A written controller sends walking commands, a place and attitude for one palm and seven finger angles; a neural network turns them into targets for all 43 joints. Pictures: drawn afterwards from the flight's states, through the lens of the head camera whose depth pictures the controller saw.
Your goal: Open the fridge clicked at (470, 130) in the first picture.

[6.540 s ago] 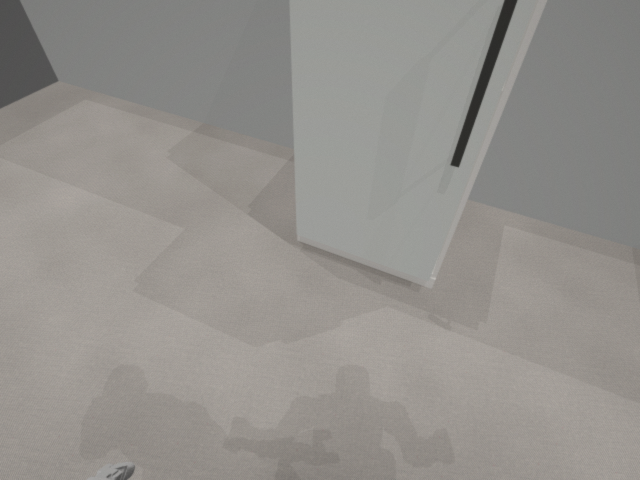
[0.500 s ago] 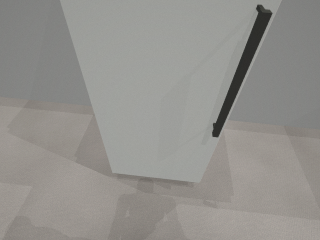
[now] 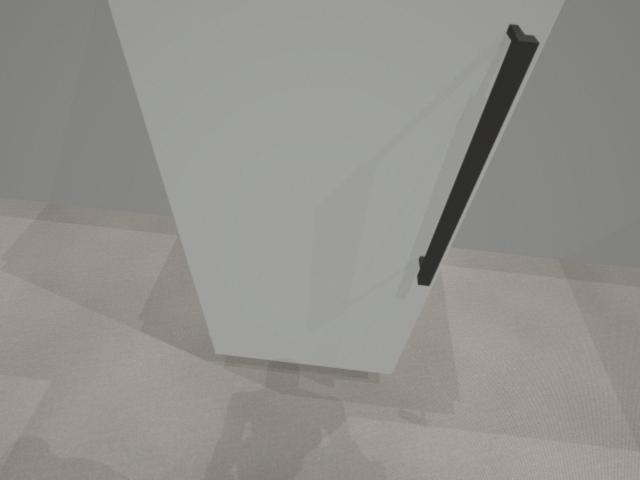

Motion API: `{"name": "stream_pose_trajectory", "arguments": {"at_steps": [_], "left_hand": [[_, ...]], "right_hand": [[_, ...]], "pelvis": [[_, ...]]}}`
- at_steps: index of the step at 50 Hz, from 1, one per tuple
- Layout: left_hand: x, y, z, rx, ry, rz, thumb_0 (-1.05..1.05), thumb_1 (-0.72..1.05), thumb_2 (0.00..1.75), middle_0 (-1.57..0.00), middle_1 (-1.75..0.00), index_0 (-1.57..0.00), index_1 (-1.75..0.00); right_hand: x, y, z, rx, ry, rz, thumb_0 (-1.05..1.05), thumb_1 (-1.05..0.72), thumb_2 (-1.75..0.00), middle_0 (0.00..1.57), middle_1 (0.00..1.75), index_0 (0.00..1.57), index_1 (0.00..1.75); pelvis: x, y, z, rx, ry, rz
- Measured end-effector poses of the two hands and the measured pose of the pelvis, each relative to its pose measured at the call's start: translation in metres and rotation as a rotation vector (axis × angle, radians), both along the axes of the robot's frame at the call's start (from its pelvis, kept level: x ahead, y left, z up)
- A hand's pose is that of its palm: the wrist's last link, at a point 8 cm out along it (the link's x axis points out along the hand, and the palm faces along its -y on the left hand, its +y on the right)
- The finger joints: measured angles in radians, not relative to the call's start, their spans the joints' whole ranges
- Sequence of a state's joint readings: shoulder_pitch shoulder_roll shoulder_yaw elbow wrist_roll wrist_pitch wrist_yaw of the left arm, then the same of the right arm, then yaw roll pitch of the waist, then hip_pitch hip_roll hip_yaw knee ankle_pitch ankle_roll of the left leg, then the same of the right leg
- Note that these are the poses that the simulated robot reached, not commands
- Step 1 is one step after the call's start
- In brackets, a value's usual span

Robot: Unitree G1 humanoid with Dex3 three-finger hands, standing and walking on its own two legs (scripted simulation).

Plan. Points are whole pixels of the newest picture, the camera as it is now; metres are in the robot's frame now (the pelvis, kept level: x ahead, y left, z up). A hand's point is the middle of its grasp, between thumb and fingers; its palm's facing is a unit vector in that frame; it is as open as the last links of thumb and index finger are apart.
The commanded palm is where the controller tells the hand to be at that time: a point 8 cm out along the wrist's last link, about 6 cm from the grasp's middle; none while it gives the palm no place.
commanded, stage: look again from close up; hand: right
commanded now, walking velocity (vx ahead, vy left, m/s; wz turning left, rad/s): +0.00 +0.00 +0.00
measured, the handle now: (458, 184) +0.53 -0.18 +0.10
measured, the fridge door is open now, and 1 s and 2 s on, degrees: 0 0 0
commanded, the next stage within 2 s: shuffle to correct the standing spot in 0.72 s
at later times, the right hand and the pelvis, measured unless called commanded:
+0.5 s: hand out of the picture +0.01 -0.16 -0.17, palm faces +0.03 +0.98 -0.21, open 7.4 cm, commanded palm none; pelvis +0.00 +0.02 +0.00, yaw +0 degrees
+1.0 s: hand out of the picture +0.00 -0.15 -0.18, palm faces +0.06 +0.98 -0.19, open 7.4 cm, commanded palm none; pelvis +0.01 +0.02 +0.00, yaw -1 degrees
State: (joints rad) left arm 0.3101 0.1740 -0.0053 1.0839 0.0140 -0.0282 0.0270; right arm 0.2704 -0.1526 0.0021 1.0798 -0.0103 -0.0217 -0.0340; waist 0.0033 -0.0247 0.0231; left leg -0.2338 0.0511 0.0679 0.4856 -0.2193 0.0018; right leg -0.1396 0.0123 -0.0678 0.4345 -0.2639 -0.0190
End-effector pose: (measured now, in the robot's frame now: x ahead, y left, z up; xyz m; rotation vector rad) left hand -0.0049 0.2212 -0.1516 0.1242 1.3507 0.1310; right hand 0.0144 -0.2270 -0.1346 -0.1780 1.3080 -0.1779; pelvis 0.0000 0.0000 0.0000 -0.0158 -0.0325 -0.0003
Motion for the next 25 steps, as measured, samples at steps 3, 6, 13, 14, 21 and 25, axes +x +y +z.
{"name": "stream_pose_trajectory", "arguments": {"at_steps": [3, 6, 13, 14, 21, 25], "left_hand": [[0.004, 0.007, 0.002, 0.014, 0.003, -0.004, 0.00, 0.91, 0.90, -0.20, -0.30, -0.20, -0.30], [0.008, 0.011, 0.004, 0.024, 0.002, -0.006, 0.00, 0.91, 0.90, -0.20, -0.30, -0.20, -0.30], [0.015, 0.016, 0.006, 0.027, -0.008, -0.011, 0.00, 0.91, 0.90, -0.20, -0.30, -0.20, -0.30], [0.016, 0.016, 0.006, 0.026, -0.009, -0.012, 0.00, 0.91, 0.90, -0.20, -0.30, -0.20, -0.30], [0.016, 0.015, 0.005, 0.012, -0.008, -0.015, 0.00, 0.91, 0.90, -0.20, -0.30, -0.20, -0.30], [0.012, 0.014, 0.004, 0.005, 0.002, -0.014, 0.00, 0.90, 0.90, -0.20, -0.30, -0.20, -0.30]], "right_hand": [[-0.005, 0.004, -0.002, 0.011, 0.019, -0.004, 0.01, -0.91, -0.90, 0.20, 0.30, 0.20, 0.30], [-0.010, 0.008, -0.004, 0.020, 0.034, -0.006, 0.01, -0.91, -0.90, 0.20, 0.30, 0.20, 0.30], [-0.013, 0.015, -0.005, 0.029, 0.047, -0.008, 0.01, -0.91, -0.90, 0.20, 0.30, 0.20, 0.30], [-0.013, 0.015, -0.005, 0.029, 0.046, -0.008, 0.01, -0.91, -0.90, 0.20, 0.30, 0.20, 0.30], [-0.010, 0.017, -0.004, 0.023, 0.033, -0.007, 0.01, -0.91, -0.90, 0.20, 0.30, 0.20, 0.30], [-0.009, 0.018, -0.003, 0.019, 0.025, -0.007, 0.01, -0.91, -0.90, 0.20, 0.30, 0.20, 0.30]], "pelvis": [[0.001, 0.002, 0.000, 0.001, -0.001, 0.000], [0.002, 0.005, 0.001, 0.003, -0.002, 0.000], [0.002, 0.010, 0.001, 0.005, -0.005, 0.001], [0.002, 0.010, 0.001, 0.005, -0.006, 0.001], [0.001, 0.014, 0.002, 0.005, -0.006, -0.002], [0.000, 0.016, 0.002, 0.005, -0.006, -0.003]]}}
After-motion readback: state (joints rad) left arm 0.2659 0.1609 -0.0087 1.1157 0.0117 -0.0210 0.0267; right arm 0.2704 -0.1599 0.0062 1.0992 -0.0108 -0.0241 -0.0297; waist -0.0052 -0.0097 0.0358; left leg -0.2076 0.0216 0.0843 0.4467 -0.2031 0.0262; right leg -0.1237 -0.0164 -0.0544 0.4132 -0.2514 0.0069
